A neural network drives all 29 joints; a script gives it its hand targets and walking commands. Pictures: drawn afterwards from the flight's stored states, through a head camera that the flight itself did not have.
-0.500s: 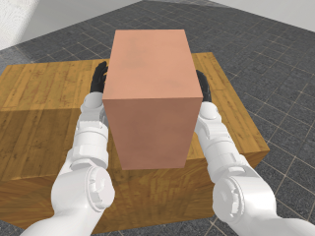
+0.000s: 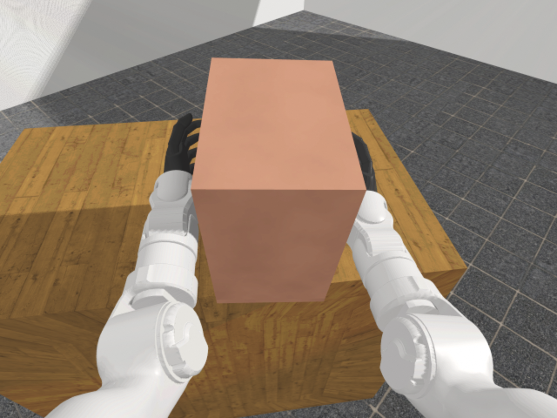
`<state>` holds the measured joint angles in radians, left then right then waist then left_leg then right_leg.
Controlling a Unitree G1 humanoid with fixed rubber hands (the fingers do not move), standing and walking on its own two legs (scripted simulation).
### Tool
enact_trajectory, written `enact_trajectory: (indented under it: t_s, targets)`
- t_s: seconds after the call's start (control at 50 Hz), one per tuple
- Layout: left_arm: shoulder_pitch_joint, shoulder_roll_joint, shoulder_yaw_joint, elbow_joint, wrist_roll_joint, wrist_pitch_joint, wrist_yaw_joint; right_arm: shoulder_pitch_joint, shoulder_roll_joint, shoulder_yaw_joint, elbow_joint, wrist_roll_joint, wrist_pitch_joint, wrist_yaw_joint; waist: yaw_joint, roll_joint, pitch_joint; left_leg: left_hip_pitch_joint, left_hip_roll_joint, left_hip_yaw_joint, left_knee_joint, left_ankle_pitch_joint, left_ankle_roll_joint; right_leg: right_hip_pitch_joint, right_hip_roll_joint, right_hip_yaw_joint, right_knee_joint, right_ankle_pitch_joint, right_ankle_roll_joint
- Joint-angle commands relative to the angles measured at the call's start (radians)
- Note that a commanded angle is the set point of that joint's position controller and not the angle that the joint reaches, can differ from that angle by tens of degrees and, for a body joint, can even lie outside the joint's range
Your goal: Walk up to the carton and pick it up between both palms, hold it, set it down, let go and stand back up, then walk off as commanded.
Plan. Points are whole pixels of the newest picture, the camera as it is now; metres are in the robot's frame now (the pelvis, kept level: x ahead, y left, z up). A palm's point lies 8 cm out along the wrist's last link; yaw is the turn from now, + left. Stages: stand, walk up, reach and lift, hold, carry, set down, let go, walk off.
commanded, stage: reach and lift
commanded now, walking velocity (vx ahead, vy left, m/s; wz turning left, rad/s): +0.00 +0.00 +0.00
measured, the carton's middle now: (271, 188) +0.42 +0.04 +0.13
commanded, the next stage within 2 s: none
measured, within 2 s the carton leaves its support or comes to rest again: neither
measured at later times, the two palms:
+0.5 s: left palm (181, 153) +0.41 +0.16 +0.20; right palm (371, 177) +0.40 -0.10 +0.17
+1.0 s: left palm (165, 131) +0.39 +0.16 +0.25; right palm (380, 150) +0.39 -0.10 +0.23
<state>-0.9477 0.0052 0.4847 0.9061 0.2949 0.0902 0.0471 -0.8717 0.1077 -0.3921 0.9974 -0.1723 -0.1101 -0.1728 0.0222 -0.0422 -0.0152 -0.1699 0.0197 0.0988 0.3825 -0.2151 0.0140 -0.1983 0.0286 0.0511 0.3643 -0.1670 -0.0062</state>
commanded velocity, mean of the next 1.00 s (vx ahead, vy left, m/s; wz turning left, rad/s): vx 0.00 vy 0.00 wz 0.00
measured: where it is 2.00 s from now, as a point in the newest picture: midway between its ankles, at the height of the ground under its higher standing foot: outside the picture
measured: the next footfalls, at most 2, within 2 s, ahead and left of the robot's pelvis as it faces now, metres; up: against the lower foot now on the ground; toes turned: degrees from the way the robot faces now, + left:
none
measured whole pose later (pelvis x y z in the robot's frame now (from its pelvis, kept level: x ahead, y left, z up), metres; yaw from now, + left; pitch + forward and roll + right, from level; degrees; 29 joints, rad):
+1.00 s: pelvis -0.03 +0.00 +0.00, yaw +0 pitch -2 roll +0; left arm -1.12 0.07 0.39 0.86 0.26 0.52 0.14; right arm -1.07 -0.01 -0.21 1.00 0.09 0.29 -0.21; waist 0.00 -0.03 -0.08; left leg -0.17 0.02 0.10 0.38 -0.18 0.01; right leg -0.20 0.03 0.05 0.36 -0.13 -0.01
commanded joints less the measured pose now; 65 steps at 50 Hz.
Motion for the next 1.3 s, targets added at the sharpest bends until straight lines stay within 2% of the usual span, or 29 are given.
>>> enact_trajectory:
  t_s: [0.0,0.02,0.1,0.12,0.16,0.22,0.3,0.32,0.36,0.38,0.44,0.5,0.54,0.6,0.62,0.66,0.7,0.76,0.84,0.86,0.94,1.0,1.04,1.06,1.1,1.16,1.24,1.26,1.28]
  targets:
    - [-0.594,-0.602,-0.305,-0.016,-0.022,-0.011,-0.08,-0.806,0.545,0.265,-0.153,-0.021,-0.064,0.146,0.007,0.055,-0.56,0.061,-0.033,0.007,-0.033,0.346,-0.036,0.315,0.025,-0.119,-0.032,0.39,0.019]
    - [-0.597,-0.593,-0.257,0.043,0.006,-0.006,-0.087,-0.821,0.522,0.235,-0.095,-0.044,-0.056,0.143,0.002,0.04,-0.488,0.027,-0.025,0.002,-0.048,0.291,-0.035,0.299,0.018,-0.119,-0.027,0.351,0.019]
    - [-0.618,-0.631,-0.349,-0.008,-0.048,0.01,-0.063,-0.882,0.533,0.283,-0.173,0.024,-0.064,0.148,0.013,0.08,-0.593,0.079,-0.023,-0.013,-0.012,0.362,-0.049,0.274,0.04,-0.125,-0.02,0.345,0.005]
    - [-0.612,-0.617,-0.313,0.048,-0.025,0.013,-0.068,-0.882,0.519,0.265,-0.122,0.004,-0.056,0.141,0.005,0.052,-0.52,0.055,-0.024,-0.011,-0.022,0.312,-0.044,0.251,0.034,-0.121,-0.037,0.301,0.005]
    - [-0.651,-0.633,-0.368,-0.021,-0.063,0.016,-0.066,-0.912,0.544,0.295,-0.194,0.027,-0.063,0.138,0.008,0.064,-0.602,0.075,-0.028,-0.011,-0.005,0.347,-0.044,0.272,0.031,-0.117,-0.027,0.36,0.006]
    - [-0.633,-0.628,-0.353,-0.011,-0.058,0.049,-0.067,-0.864,0.543,0.305,-0.146,0.045,-0.019,0.136,0.011,0.062,-0.544,0.061,-0.033,-0.01,-0.02,0.32,-0.041,0.296,0.028,-0.107,-0.034,0.349,0.008]
    - [-0.629,-0.675,-0.414,-0.061,-0.106,0.103,-0.06,-0.958,0.552,0.381,-0.258,0.131,-0.004,0.124,-0.001,0.089,-0.625,0.104,-0.037,-0.034,0.017,0.434,-0.055,0.307,0.034,-0.112,-0.012,0.466,0.017]
    - [-0.59,-0.665,-0.387,-0.026,-0.089,0.12,-0.061,-0.94,0.541,0.397,-0.243,0.147,0.018,0.119,0.006,0.057,-0.581,0.082,-0.037,-0.036,0.014,0.402,-0.048,0.299,0.027,-0.102,-0.02,0.454,0.016]
    - [-0.634,-0.7,-0.46,-0.099,-0.139,0.132,-0.049,-0.95,0.58,0.445,-0.272,0.185,0.041,0.109,-0.003,0.07,-0.676,0.13,-0.034,-0.056,0.041,0.494,-0.059,0.32,0.039,-0.101,-0.012,0.534,0.013]
    - [-0.614,-0.676,-0.44,-0.05,-0.143,0.148,-0.052,-0.979,0.573,0.47,-0.289,0.214,0.054,0.102,-0.006,0.052,-0.649,0.093,-0.041,-0.054,0.039,0.429,-0.045,0.324,0.027,-0.082,-0.004,0.546,0.017]
    - [-0.707,-0.719,-0.468,-0.12,-0.154,0.18,-0.044,-1.004,0.587,0.472,-0.264,0.26,0.093,0.092,-0.032,0.103,-0.641,0.129,-0.037,-0.08,0.042,0.45,-0.06,0.305,0.035,-0.089,-0.006,0.503,0.01]
    - [-0.663,-0.712,-0.469,-0.143,-0.168,0.232,-0.041,-1.031,0.58,0.531,-0.321,0.328,0.136,0.08,-0.002,0.088,-0.604,0.138,-0.039,-0.084,0.044,0.442,-0.056,0.281,0.042,-0.077,-0.013,0.499,0.016]
    - [-0.684,-0.692,-0.43,-0.159,-0.154,0.264,-0.054,-1.066,0.566,0.513,-0.344,0.348,0.163,0.063,-0.015,0.082,-0.575,0.122,-0.046,-0.086,0.04,0.392,-0.044,0.314,0.028,-0.064,-0.011,0.5,0.019]
    - [-0.675,-0.684,-0.402,-0.091,-0.138,0.329,-0.064,-1.105,0.515,0.487,-0.307,0.368,0.219,0.047,-0.024,0.082,-0.454,0.135,-0.049,-0.091,0.01,0.275,-0.034,0.248,0.029,-0.06,-0.049,0.329,0.017]
    - [-0.697,-0.7,-0.412,-0.121,-0.152,0.326,-0.064,-1.147,0.515,0.469,-0.359,0.359,0.209,0.044,-0.03,0.069,-0.498,0.156,-0.043,-0.096,0.011,0.292,-0.029,0.239,0.035,-0.067,-0.05,0.318,0.016]
    - [-0.706,-0.688,-0.38,-0.11,-0.149,0.348,-0.061,-1.192,0.493,0.472,-0.352,0.373,0.227,0.041,-0.011,0.061,-0.462,0.15,-0.038,-0.099,0.007,0.252,-0.03,0.22,0.037,-0.063,-0.06,0.25,0.011]
    - [-0.72,-0.69,-0.397,-0.114,-0.159,0.367,-0.058,-1.175,0.481,0.464,-0.323,0.377,0.25,0.04,-0.024,0.09,-0.453,0.159,-0.041,-0.101,-0.002,0.233,-0.031,0.194,0.043,-0.068,-0.069,0.183,0.003]
    - [-0.763,-0.687,-0.374,-0.138,-0.152,0.386,-0.051,-1.188,0.483,0.468,-0.295,0.393,0.278,0.042,-0.006,0.079,-0.468,0.151,-0.042,-0.105,-0.009,0.202,-0.023,0.193,0.044,-0.06,-0.076,0.133,0.0]
    - [-0.806,-0.687,-0.376,-0.134,-0.162,0.405,-0.046,-1.163,0.481,0.417,-0.251,0.393,0.306,0.037,-0.04,0.112,-0.481,0.165,-0.042,-0.106,-0.004,0.202,-0.035,0.164,0.043,-0.063,-0.082,0.11,-0.004]
    - [-0.804,-0.689,-0.364,-0.128,-0.168,0.412,-0.045,-1.171,0.468,0.423,-0.233,0.395,0.321,0.04,-0.026,0.09,-0.456,0.132,-0.039,-0.111,-0.004,0.181,-0.03,0.172,0.041,-0.053,-0.074,0.106,-0.006]
    - [-0.825,-0.666,-0.351,-0.102,-0.164,0.435,-0.047,-1.137,0.477,0.411,-0.19,0.409,0.354,0.036,-0.043,0.101,-0.419,0.109,-0.045,-0.108,-0.02,0.123,-0.019,0.172,0.04,-0.052,-0.084,0.059,-0.005]
    - [-0.873,-0.718,-0.435,-0.241,-0.224,0.435,-0.027,-1.211,0.527,0.514,-0.337,0.482,0.355,0.032,-0.043,0.105,-0.574,0.15,-0.05,-0.126,0.028,0.292,-0.041,0.219,0.054,-0.046,-0.048,0.25,0.0]
    - [-0.834,-0.701,-0.411,-0.194,-0.219,0.449,-0.029,-1.21,0.509,0.518,-0.344,0.491,0.376,0.02,-0.048,0.082,-0.505,0.128,-0.047,-0.136,0.024,0.234,-0.035,0.203,0.054,-0.04,-0.061,0.216,0.006]
    - [-0.914,-0.751,-0.491,-0.309,-0.266,0.437,-0.024,-1.26,0.542,0.545,-0.401,0.533,0.362,0.02,-0.055,0.127,-0.639,0.166,-0.052,-0.138,0.046,0.305,-0.05,0.204,0.059,-0.045,-0.054,0.266,-0.001]
    - [-0.911,-0.761,-0.508,-0.289,-0.278,0.455,-0.014,-1.221,0.526,0.545,-0.365,0.553,0.386,0.017,-0.074,0.142,-0.606,0.175,-0.049,-0.143,0.06,0.323,-0.066,0.166,0.063,-0.047,-0.066,0.242,-0.004]
    - [-0.876,-0.726,-0.44,-0.251,-0.237,0.483,-0.016,-1.203,0.5,0.513,-0.334,0.544,0.413,0.017,-0.063,0.122,-0.529,0.139,-0.043,-0.136,0.033,0.229,-0.052,0.16,0.051,-0.037,-0.089,0.145,-0.009]
    - [-0.815,-0.695,-0.418,-0.241,-0.215,0.523,-0.021,-1.204,0.487,0.551,-0.369,0.569,0.451,0.011,-0.049,0.092,-0.539,0.149,-0.051,-0.129,0.03,0.248,-0.044,0.162,0.056,-0.033,-0.092,0.181,-0.003]
    - [-0.858,-0.706,-0.446,-0.322,-0.23,0.51,-0.017,-1.194,0.522,0.579,-0.398,0.59,0.453,0.009,-0.046,0.102,-0.611,0.164,-0.053,-0.13,0.039,0.293,-0.05,0.189,0.058,-0.037,-0.083,0.257,0.0]
    - [-0.834,-0.698,-0.426,-0.269,-0.228,0.524,-0.02,-1.222,0.508,0.582,-0.416,0.595,0.464,0.01,-0.04,0.073,-0.574,0.137,-0.058,-0.131,0.038,0.255,-0.042,0.179,0.055,-0.032,-0.087,0.234,0.005]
